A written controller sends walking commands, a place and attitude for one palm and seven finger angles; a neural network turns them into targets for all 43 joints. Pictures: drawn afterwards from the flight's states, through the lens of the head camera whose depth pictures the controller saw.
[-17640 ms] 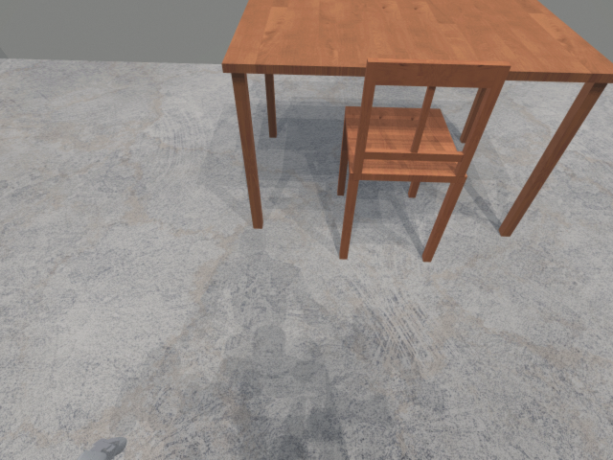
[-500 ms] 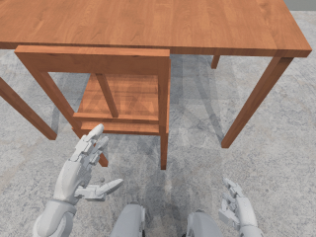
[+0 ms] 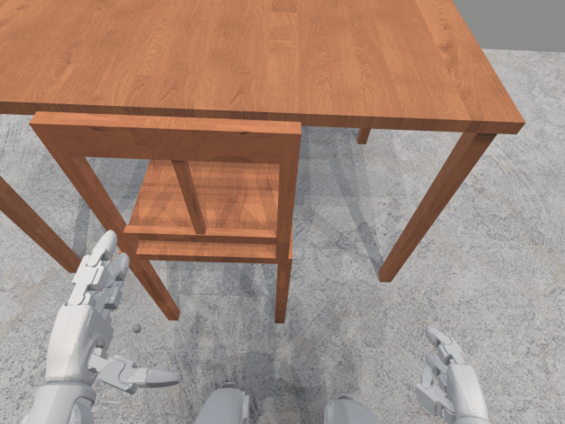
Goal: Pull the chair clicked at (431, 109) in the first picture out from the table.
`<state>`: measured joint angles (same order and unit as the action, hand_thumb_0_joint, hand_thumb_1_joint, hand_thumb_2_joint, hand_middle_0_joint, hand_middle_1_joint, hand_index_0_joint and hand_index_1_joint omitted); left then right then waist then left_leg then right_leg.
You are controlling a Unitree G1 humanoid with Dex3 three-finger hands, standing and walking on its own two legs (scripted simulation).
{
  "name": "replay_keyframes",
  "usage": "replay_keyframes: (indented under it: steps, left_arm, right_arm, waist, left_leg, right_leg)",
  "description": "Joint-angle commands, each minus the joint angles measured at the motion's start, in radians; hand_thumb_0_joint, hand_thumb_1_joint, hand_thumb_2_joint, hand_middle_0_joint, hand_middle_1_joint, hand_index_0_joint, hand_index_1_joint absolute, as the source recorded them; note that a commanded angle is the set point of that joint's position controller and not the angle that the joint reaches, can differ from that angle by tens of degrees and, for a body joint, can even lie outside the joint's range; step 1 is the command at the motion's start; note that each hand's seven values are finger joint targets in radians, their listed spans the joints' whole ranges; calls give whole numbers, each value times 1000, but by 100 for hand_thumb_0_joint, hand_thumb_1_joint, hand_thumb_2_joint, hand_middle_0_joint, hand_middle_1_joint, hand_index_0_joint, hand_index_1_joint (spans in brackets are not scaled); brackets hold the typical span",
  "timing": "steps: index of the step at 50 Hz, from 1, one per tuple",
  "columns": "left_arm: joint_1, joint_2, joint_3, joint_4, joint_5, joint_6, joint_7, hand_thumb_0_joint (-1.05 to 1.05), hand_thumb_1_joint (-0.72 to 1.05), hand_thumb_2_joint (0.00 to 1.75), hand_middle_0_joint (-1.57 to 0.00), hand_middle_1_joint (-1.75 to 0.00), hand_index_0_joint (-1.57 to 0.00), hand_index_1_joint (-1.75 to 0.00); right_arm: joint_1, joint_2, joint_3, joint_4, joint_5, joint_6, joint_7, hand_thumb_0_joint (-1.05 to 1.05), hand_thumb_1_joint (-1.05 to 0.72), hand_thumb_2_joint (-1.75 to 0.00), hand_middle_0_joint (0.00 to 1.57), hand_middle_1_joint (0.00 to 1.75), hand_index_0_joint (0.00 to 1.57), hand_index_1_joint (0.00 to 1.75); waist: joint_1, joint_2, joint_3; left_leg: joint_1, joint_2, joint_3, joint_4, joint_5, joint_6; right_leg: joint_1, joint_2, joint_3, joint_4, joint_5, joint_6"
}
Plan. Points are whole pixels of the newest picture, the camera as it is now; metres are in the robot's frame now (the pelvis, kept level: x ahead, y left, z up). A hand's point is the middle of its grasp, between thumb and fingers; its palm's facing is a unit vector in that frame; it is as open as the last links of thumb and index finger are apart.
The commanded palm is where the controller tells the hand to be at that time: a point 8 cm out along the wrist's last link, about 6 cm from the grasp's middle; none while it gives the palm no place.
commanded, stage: raise the hand toward the chair's back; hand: left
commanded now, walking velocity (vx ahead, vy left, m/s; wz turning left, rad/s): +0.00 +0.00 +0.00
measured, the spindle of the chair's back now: (191, 198) +0.48 +0.19 -0.02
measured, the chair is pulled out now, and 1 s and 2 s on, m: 0.00 0.00 0.00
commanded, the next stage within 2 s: aim the fingers beside a spindle in 0.84 s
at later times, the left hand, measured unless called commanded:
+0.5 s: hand (127, 309) +0.25 +0.21 +0.04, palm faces -0.01 -1.00 -0.04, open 17.0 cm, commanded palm +0.23 +0.27 +0.06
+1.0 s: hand (122, 309) +0.25 +0.21 +0.06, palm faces +0.06 -1.00 -0.06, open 16.9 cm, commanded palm +0.23 +0.26 +0.05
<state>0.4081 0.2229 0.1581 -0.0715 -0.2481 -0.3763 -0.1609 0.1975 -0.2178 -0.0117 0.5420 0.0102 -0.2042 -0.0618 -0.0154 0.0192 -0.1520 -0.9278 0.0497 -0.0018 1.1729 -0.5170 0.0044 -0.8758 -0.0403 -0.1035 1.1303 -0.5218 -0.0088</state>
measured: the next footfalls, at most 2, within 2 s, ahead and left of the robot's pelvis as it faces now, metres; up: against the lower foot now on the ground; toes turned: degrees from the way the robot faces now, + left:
none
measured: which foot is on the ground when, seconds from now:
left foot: down 0.00-1.00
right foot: down 0.00-1.00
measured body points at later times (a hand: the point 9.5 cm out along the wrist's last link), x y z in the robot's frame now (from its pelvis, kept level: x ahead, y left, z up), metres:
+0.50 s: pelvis +0.01 +0.01 +0.01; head +0.08 +0.02 +0.45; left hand +0.25 +0.27 +0.05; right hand +0.17 -0.24 -0.07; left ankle +0.03 +0.11 -0.65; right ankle +0.02 -0.12 -0.65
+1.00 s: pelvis +0.01 +0.00 +0.01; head +0.07 +0.01 +0.45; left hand +0.24 +0.27 +0.06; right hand +0.19 -0.23 -0.07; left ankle +0.03 +0.11 -0.65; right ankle +0.02 -0.12 -0.65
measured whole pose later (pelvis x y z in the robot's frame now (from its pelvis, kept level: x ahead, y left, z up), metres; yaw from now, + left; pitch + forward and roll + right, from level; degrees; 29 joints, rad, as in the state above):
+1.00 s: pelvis +0.01 +0.00 +0.01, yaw +0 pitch +16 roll -3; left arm 0.30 0.25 0.23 0.04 -0.28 -0.37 -0.24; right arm 0.22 -0.24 0.02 0.55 0.01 -0.19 -0.05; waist -0.01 0.03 -0.15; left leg -0.91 0.04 0.00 1.15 -0.51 0.01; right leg -0.85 -0.04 -0.11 1.10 -0.52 0.00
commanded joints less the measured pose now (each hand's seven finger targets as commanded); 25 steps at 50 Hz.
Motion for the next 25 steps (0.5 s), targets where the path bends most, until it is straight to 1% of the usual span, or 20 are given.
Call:
replay_keyframes:
  steps: [1,3,4,6,7,8,9,10,11,13,14,15,17,18,19,21,22,23,24,25]
  left_arm:
    - [-54,68,32,-87,5,-60,-9,0,-50,30,-6,-8,-6,-8]
    - [-79,70,3,-32,9,-32,-61,0,-50,30,-6,-8,-6,-8]
    - [-96,88,12,-40,6,-23,-84,0,-50,30,-6,-8,-6,-8]
    - [-131,143,58,-106,-10,-14,-114,0,-50,30,-6,-8,-6,-8]
    - [-145,161,80,-134,-20,-12,-119,0,-50,30,-6,-8,-6,-8]
    - [-155,198,125,-155,-30,-15,-113,0,-50,30,-6,-8,-6,-8]
    - [-162,194,139,-190,-41,-26,-107,0,-50,30,-6,-8,-6,-8]
    - [-164,199,157,-209,-49,-40,-94,0,-50,30,-6,-8,-6,-8]
    - [-168,190,161,-210,-54,-53,-81,0,-50,30,-6,-8,-6,-8]
    - [-175,197,177,-179,-49,-69,-57,0,-50,30,-6,-8,-6,-8]
    - [-188,174,152,-158,-42,-72,-55,0,-50,30,-6,-8,-6,-8]
    - [-183,157,142,-113,-39,-68,-58,0,-50,30,-6,-8,-6,-8]
    - [-184,144,118,-57,-29,-49,-79,0,-50,30,-6,-8,-6,-8]
    - [-161,138,105,-17,-29,-27,-99,0,-50,30,-6,-8,-6,-8]
    - [-152,125,89,-8,-30,-10,-116,0,-50,30,-6,-8,-6,-8]
    - [-139,144,101,-26,-43,19,-143,0,-50,30,-6,-8,-6,-8]
    - [-135,156,114,-43,-50,27,-147,0,-50,30,-6,-8,-6,-8]
    - [-127,178,135,-59,-53,27,-146,0,-50,30,-6,-8,-6,-8]
    - [-148,192,148,-117,-59,14,-138,0,-50,30,-6,-8,-6,-8]
    - [-155,200,165,-136,-63,0,-123,0,-50,30,-6,-8,-6,-8]
  right_arm:
    - [-29,-142,-40,-130,1,-38,6,0,-90,-90,20,30,20,30]
    - [-20,-156,-35,-137,8,-33,2,0,-90,-90,20,30,20,30]
    - [-14,-164,-34,-146,11,-33,0,0,-90,-90,20,30,20,30]
    - [-11,-170,-35,-160,11,-38,-8,0,-90,-90,20,30,20,30]
    - [-10,-168,-34,-164,11,-41,-12,0,-90,-90,20,30,20,30]
    - [-9,-167,-33,-159,8,-41,-14,0,-90,-90,20,30,20,30]
    - [-8,-159,-30,-161,7,-43,-14,0,-90,-90,20,30,20,30]
    - [-12,-152,-30,-153,5,-47,-13,0,-90,-90,20,30,20,30]
    - [-12,-146,-28,-146,4,-50,-12,0,-90,-90,20,30,20,30]
    - [-8,-147,-28,-130,1,-50,-9,0,-90,-90,20,30,20,30]
    - [-11,-146,-26,-125,0,-49,-5,0,-90,-90,20,30,20,30]
    - [-8,-149,-29,-116,2,-48,-3,0,-90,-90,20,30,20,30]
    - [-3,-161,-30,-114,5,-45,0,0,-90,-90,20,30,20,30]
    - [-2,-167,-30,-120,7,-41,1,0,-90,-90,20,30,20,30]
    - [1,-171,-31,-127,11,-39,1,0,-90,-90,20,30,20,30]
    - [2,-179,-38,-142,16,-38,-3,0,-90,-90,20,30,20,30]
    - [3,-180,-40,-147,17,-39,-4,0,-90,-90,20,30,20,30]
    - [0,-181,-40,-151,15,-40,-5,0,-90,-90,20,30,20,30]
    - [2,-177,-41,-154,13,-43,-4,0,-90,-90,20,30,20,30]
    - [3,-169,-42,-149,10,-45,-2,0,-90,-90,20,30,20,30]
  waist:
    - [-17,8,-119]
    - [-30,-6,-84]
    - [-27,-15,-108]
    - [-9,13,-203]
    - [-4,22,-230]
    - [7,37,-253]
    - [14,48,-277]
    - [19,64,-281]
    - [21,70,-271]
    - [18,62,-245]
    - [4,71,-220]
    - [-4,50,-194]
    - [-10,59,-174]
    - [-9,54,-166]
    - [-11,27,-168]
    - [-2,19,-211]
    - [3,1,-235]
    - [13,6,-251]
    - [18,39,-279]
    - [20,38,-283]
  left_leg:
    - [145,-34,-40,-180,176,11]
    - [122,-36,-40,-185,127,15]
    - [131,-35,-42,-191,122,16]
    - [179,-39,-40,-193,171,18]
    - [200,-39,-39,-194,196,19]
    - [212,-40,-41,-191,221,17]
    - [236,-40,-42,-197,251,15]
    - [252,-39,-44,-195,276,13]
    - [256,-38,-47,-199,287,9]
    - [246,-34,-54,-194,303,6]
    - [240,-34,-53,-194,284,6]
    - [227,-33,-50,-193,270,5]
    - [213,-33,-52,-203,245,3]
    - [202,-34,-49,-206,237,7]
    - [201,-34,-47,-214,232,7]
    - [212,-38,-39,-220,240,12]
    - [221,-39,-38,-220,261,13]
    - [232,-38,-42,-219,297,12]
    - [253,-39,-39,-218,319,11]
    - [265,-38,-41,-218,337,9]
  right_leg:
    - [61,40,21,-168,137,-14]
    - [61,39,31,-190,95,-17]
    - [70,39,30,-192,92,-15]
    - [125,35,40,-195,143,-17]
    - [141,35,39,-194,166,-17]
    - [159,39,39,-186,187,-18]
    - [174,38,36,-185,209,-20]
    - [174,39,35,-181,227,-21]
    - [170,40,30,-178,230,-21]
    - [151,45,22,-163,234,-24]
    - [123,43,21,-166,217,-21]
    - [113,42,19,-169,211,-20]
    - [99,41,15,-174,189,-19]
    - [109,42,19,-181,185,-20]
    - [122,41,16,-188,187,-17]
    - [164,38,25,-204,207,-15]
    - [186,37,28,-206,231,-14]
    - [203,40,26,-196,259,-17]
    - [210,37,31,-195,277,-16]
    - [211,37,27,-191,288,-16]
